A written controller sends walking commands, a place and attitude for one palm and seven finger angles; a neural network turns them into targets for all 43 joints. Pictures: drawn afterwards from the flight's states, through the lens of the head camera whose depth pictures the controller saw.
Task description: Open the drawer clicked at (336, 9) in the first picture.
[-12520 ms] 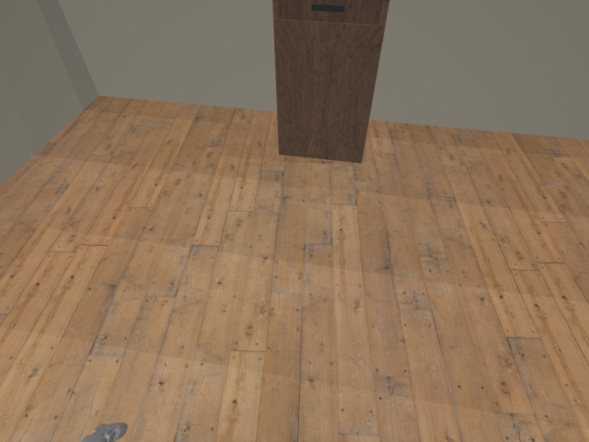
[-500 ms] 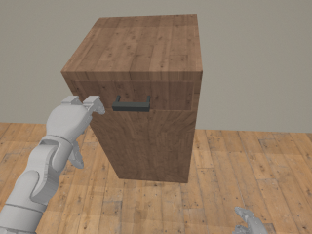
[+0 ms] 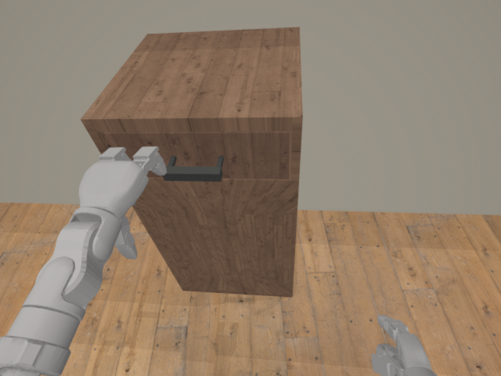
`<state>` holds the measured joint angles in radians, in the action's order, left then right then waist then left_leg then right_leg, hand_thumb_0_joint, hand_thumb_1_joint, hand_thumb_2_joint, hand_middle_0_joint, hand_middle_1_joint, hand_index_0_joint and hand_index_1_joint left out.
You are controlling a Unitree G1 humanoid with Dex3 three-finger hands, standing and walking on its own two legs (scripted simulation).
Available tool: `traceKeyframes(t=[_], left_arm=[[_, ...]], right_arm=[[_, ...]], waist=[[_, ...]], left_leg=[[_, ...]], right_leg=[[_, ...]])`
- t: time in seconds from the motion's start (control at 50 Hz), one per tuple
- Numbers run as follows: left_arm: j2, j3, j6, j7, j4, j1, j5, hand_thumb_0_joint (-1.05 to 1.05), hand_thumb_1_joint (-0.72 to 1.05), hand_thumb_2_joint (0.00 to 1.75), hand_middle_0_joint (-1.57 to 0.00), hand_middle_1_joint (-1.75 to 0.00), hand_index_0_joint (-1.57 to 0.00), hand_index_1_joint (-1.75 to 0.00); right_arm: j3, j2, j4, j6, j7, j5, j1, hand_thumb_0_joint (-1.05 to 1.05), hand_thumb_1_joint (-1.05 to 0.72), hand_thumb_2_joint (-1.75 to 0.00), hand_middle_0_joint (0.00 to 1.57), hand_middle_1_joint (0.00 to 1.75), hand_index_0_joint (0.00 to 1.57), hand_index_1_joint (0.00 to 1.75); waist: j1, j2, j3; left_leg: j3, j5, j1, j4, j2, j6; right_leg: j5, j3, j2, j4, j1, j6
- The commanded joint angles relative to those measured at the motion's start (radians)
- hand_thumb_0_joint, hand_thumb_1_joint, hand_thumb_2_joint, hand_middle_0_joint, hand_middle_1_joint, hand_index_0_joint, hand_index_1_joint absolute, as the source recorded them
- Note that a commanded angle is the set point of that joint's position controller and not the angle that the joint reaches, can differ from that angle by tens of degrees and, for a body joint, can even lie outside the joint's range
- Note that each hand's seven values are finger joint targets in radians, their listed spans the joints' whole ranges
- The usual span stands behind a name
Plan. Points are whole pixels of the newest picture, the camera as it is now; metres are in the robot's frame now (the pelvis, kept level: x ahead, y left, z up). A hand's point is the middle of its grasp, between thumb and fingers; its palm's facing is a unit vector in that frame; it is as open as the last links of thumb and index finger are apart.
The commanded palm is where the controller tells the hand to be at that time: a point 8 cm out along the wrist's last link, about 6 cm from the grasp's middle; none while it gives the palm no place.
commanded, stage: move the hooked fingers above the handle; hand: left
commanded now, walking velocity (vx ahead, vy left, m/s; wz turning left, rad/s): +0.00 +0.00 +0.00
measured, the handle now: (194, 166) +0.52 +0.20 +0.01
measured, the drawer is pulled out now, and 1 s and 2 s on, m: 0.00 0.00 0.00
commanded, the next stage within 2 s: none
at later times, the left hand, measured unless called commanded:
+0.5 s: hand (151, 183) +0.39 +0.23 +0.10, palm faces +0.08 -0.05 -1.00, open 13.8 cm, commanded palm +0.36 +0.24 +0.15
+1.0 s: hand (164, 174) +0.44 +0.23 +0.07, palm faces -0.01 -0.02 -1.00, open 13.8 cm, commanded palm +0.42 +0.22 +0.13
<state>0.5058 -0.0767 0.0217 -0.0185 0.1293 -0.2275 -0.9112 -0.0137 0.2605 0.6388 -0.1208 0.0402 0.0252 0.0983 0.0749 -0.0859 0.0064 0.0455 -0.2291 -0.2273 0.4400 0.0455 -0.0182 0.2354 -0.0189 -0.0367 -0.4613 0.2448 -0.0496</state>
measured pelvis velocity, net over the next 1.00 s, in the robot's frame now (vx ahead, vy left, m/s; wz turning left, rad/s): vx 0.03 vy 0.02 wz -0.01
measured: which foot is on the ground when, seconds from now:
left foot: down 0.00-1.00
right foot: down 0.00-1.00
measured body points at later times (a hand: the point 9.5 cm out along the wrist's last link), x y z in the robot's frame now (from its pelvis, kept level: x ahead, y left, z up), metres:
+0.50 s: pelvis +0.03 +0.01 -0.01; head +0.06 -0.03 +0.44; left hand +0.38 +0.23 +0.15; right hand +0.18 -0.23 -0.14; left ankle +0.00 +0.11 -0.74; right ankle +0.00 -0.09 -0.74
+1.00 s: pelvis +0.03 +0.02 -0.01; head +0.07 +0.00 +0.44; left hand +0.43 +0.23 +0.13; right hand +0.16 -0.22 -0.14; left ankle +0.00 +0.11 -0.74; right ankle +0.00 -0.09 -0.74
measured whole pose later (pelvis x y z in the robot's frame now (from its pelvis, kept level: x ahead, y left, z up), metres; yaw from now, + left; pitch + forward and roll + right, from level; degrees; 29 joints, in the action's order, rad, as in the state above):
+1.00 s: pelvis +0.03 +0.02 -0.01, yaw +0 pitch +8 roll +0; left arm 0.41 -0.19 0.15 -0.09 0.52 -0.55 -0.99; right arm 0.01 0.24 0.65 -0.18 0.03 0.03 0.20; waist 0.02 -0.06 0.07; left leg 0.02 -0.31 -0.38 0.55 0.07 -0.05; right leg 0.31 0.00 -0.02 -0.56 0.39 -0.02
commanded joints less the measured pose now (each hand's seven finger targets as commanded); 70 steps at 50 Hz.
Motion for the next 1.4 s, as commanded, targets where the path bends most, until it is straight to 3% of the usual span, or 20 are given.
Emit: traceKeyframes(t=[0.0, 0.08, 0.12, 0.2, 0.28, 0.4, 0.5, 0.58, 0.76, 0.86, 0.9, 0.96, 0.98, 1.02, 1.12, 1.16, 1.2, 1.26, 1.3, 1.38], left_arm=[[0.226, 0.141, 0.033, -0.047, -0.079, -0.368, -0.004, 0.0, -0.5, 0.3, -0.3, -1.2, -0.3, -1.2], [0.196, 0.088, 0.038, -0.013, -0.079, -0.387, -0.002, 0.0, -0.5, 0.3, -0.3, -1.2, -0.3, -1.2], [0.245, 0.131, 0.021, -0.002, -0.089, -0.39, 0.001, 0.0, -0.5, 0.3, -0.3, -1.2, -0.3, -1.2], [0.24, 0.149, -0.03, -0.015, -0.135, -0.392, 0.003, 0.0, -0.5, 0.3, -0.3, -1.2, -0.3, -1.2], [0.251, 0.189, -0.04, -0.067, -0.114, -0.386, -0.002, 0.0, -0.5, 0.3, -0.3, -1.2, -0.3, -1.2], [0.199, 0.144, 0.03, -0.118, -0.073, -0.402, -0.025, 0.0, -0.5, 0.3, -0.3, -1.2, -0.3, -1.2], [0.168, 0.087, 0.087, -0.088, -0.05, -0.429, -0.035, 0.0, -0.5, 0.3, -0.3, -1.2, -0.3, -1.2], [0.092, -0.007, 0.082, -0.063, -0.073, -0.522, -0.038, 0.0, -0.5, 0.3, -0.3, -1.2, -0.3, -1.2], [0.168, 0.091, 0.062, -0.124, 0.07, -0.59, -0.068, 0.0, -0.5, 0.3, -0.3, -1.2, -0.3, -1.2], [0.115, 0.032, 0.112, -0.128, 0.188, -0.64, -0.087, 0.0, -0.5, 0.3, -0.3, -1.2, -0.3, -1.2], [0.058, -0.038, 0.116, -0.117, 0.181, -0.714, -0.085, 0.0, -0.5, 0.3, -0.3, -1.2, -0.3, -1.2], [0.041, -0.063, 0.102, -0.093, 0.206, -0.752, -0.078, 0.0, -0.5, 0.3, -0.3, -1.2, -0.3, -1.2], [0.077, -0.039, 0.085, -0.094, 0.189, -0.789, -0.079, 0.0, -0.5, 0.3, -0.3, -1.2, -0.3, -1.2], [0.016, -0.088, 0.059, -0.095, 0.218, -0.831, -0.074, 0.0, -0.5, 0.3, -0.3, -1.2, -0.3, -1.2], [0.09, 0.0, 0.004, -0.153, 0.319, -0.894, -0.08, 0.0, -0.5, 0.3, -0.3, -1.2, -0.3, -1.2], [0.186, 0.091, 0.004, -0.191, 0.376, -0.881, -0.096, 0.0, -0.5, 0.3, -0.3, -1.2, -0.3, -1.2], [0.156, 0.072, 0.023, -0.223, 0.423, -0.888, -0.109, 0.0, -0.5, 0.3, -0.3, -1.2, -0.3, -1.2], [0.204, 0.119, 0.064, -0.245, 0.461, -0.824, -0.122, 0.0, -0.5, 0.3, -0.3, -1.2, -0.3, -1.2], [0.159, 0.072, 0.091, -0.227, 0.465, -0.798, -0.114, 0.0, -0.5, 0.3, -0.3, -1.2, -0.3, -1.2], [0.175, 0.076, 0.104, -0.186, 0.414, -0.74, -0.091, 0.0, -0.5, 0.3, -0.3, -1.2, -0.3, -1.2]], right_arm=[[0.034, 0.096, -0.136, 0.029, 0.015, 0.003, -0.093, 0.0, -0.9, -0.9, 0.2, 0.3, 0.2, 0.3], [0.039, 0.103, -0.151, 0.027, 0.014, 0.001, -0.079, 0.0, -0.9, -0.9, 0.2, 0.3, 0.2, 0.3], [0.044, 0.11, -0.149, 0.025, 0.019, -0.004, -0.067, 0.0, -0.9, -0.9, 0.2, 0.3, 0.2, 0.3], [0.054, 0.101, -0.15, 0.025, 0.017, -0.007, -0.05, 0.0, -0.9, -0.9, 0.2, 0.3, 0.2, 0.3], [0.061, 0.101, -0.142, 0.021, 0.012, -0.004, -0.034, 0.0, -0.9, -0.9, 0.2, 0.3, 0.2, 0.3], [0.069, 0.104, -0.137, 0.014, -0.004, 0.004, -0.019, 0.0, -0.9, -0.9, 0.2, 0.3, 0.2, 0.3], [0.066, 0.11, -0.137, -0.002, -0.004, 0.007, -0.019, 0.0, -0.9, -0.9, 0.2, 0.3, 0.2, 0.3], [0.065, 0.104, -0.146, -0.001, 0.0, 0.006, -0.014, 0.0, -0.9, -0.9, 0.2, 0.3, 0.2, 0.3], [0.062, 0.1, -0.118, -0.01, 0.002, 0.001, 0.024, 0.0, -0.9, -0.9, 0.2, 0.3, 0.2, 0.3], [0.063, 0.106, -0.114, -0.023, -0.002, 0.004, 0.035, 0.0, -0.9, -0.9, 0.2, 0.3, 0.2, 0.3], [0.067, 0.104, -0.114, -0.026, -0.002, 0.004, 0.052, 0.0, -0.9, -0.9, 0.2, 0.3, 0.2, 0.3], [0.074, 0.112, -0.114, -0.028, 0.003, 0.001, 0.073, 0.0, -0.9, -0.9, 0.2, 0.3, 0.2, 0.3], [0.076, 0.111, -0.109, -0.026, 0.004, 0.002, 0.084, 0.0, -0.9, -0.9, 0.2, 0.3, 0.2, 0.3], [0.08, 0.105, -0.103, -0.022, 0.008, 0.001, 0.099, 0.0, -0.9, -0.9, 0.2, 0.3, 0.2, 0.3], [0.084, 0.105, -0.075, -0.012, 0.014, -0.003, 0.148, 0.0, -0.9, -0.9, 0.2, 0.3, 0.2, 0.3], [0.082, 0.112, -0.064, -0.014, 0.015, -0.007, 0.16, 0.0, -0.9, -0.9, 0.2, 0.3, 0.2, 0.3], [0.08, 0.102, -0.063, -0.013, 0.012, -0.005, 0.16, 0.0, -0.9, -0.9, 0.2, 0.3, 0.2, 0.3], [0.083, 0.11, -0.069, -0.017, 0.004, -0.011, 0.163, 0.0, -0.9, -0.9, 0.2, 0.3, 0.2, 0.3], [0.086, 0.113, -0.08, -0.02, 0.0, -0.007, 0.162, 0.0, -0.9, -0.9, 0.2, 0.3, 0.2, 0.3], [0.085, 0.123, -0.102, -0.031, 0.004, 0.001, 0.143, 0.0, -0.9, -0.9, 0.2, 0.3, 0.2, 0.3]], waist=[[-0.012, 0.084, 0.228], [-0.02, 0.103, 0.287], [-0.016, 0.121, 0.318], [-0.008, 0.075, 0.345], [0.001, 0.094, 0.337], [-0.007, 0.098, 0.36], [-0.031, 0.127, 0.359], [-0.056, 0.088, 0.352], [-0.029, 0.078, 0.377], [-0.046, 0.089, 0.366], [-0.068, 0.079, 0.393], [-0.085, 0.08, 0.421], [-0.085, 0.06, 0.44], [-0.1, 0.076, 0.427], [-0.086, 0.084, 0.425], [-0.061, 0.087, 0.447], [-0.065, 0.078, 0.432], [-0.039, 0.076, 0.49], [-0.052, 0.094, 0.487], [-0.054, 0.151, 0.474]], left_leg=[[-0.055, 0.159, -0.027, -0.034, 0.02, -0.024], [-0.053, 0.18, -0.021, -0.015, 0.023, -0.032], [-0.05, 0.214, -0.031, -0.001, 0.024, -0.035], [-0.041, 0.26, -0.022, 0.017, 0.026, -0.034], [-0.043, 0.291, -0.039, 0.027, 0.023, -0.029], [-0.046, 0.331, -0.022, 0.038, 0.015, -0.024], [-0.041, 0.351, -0.013, 0.045, 0.009, -0.025], [-0.023, 0.362, 0.042, 0.059, 0.002, -0.023], [-0.011, 0.416, 0.022, 0.073, -0.004, 0.001], [-0.019, 0.398, -0.004, 0.071, -0.008, 0.003], [-0.016, 0.394, 0.023, 0.077, -0.011, 0.001], [-0.015, 0.389, 0.037, 0.093, -0.008, -0.007], [-0.008, 0.393, 0.047, 0.095, -0.011, -0.005], [-0.003, 0.377, 0.054, 0.103, -0.011, -0.009], [-0.008, 0.363, 0.001, 0.11, -0.007, -0.009], [-0.015, 0.361, -0.053, 0.109, -0.001, -0.006], [-0.029, 0.355, -0.084, 0.108, -0.002, -0.008], [-0.042, 0.406, -0.092, 0.106, -0.005, -0.007], [-0.058, 0.391, -0.1, 0.101, -0.007, -0.016], [-0.071, 0.359, -0.122, 0.082, -0.003, -0.03]], right_leg=[[-0.147, 0.045, 0.04, 0.067, -0.139, 0.021], [-0.201, 0.05, 0.046, 0.048, -0.158, 0.026], [-0.28, 0.056, 0.049, 0.026, -0.188, 0.029], [-0.327, 0.05, 0.042, -0.003, -0.177, 0.022], [-0.345, 0.043, 0.036, -0.02, -0.154, 0.019], [-0.346, 0.028, 0.027, -0.039, -0.127, 0.012], [-0.369, 0.022, 0.025, -0.047, -0.115, 0.014], [-0.306, 0.012, 0.018, -0.046, -0.041, 0.01], [-0.299, 0.004, 0.007, -0.07, -0.03, -0.006], [-0.284, -0.002, 0.006, -0.072, -0.008, -0.006], [-0.274, -0.002, 0.01, -0.072, 0.01, -0.005], [-0.279, 0.004, 0.009, -0.071, 0.018, -0.002], [-0.27, 0.004, 0.01, -0.076, 0.025, -0.004], [-0.25, 0.002, 0.008, -0.076, 0.059, -0.003], [-0.26, 0.002, 0.004, -0.093, 0.061, -0.008], [-0.277, 0.006, 0.003, -0.108, 0.019, -0.012], [-0.294, 0.007, 0.005, -0.113, 0.022, -0.011], [-0.347, 0.013, 0.005, -0.118, -0.043, -0.01], [-0.38, 0.02, 0.011, -0.108, -0.064, -0.001], [-0.422, 0.031, 0.02, -0.089, -0.128, 0.011]])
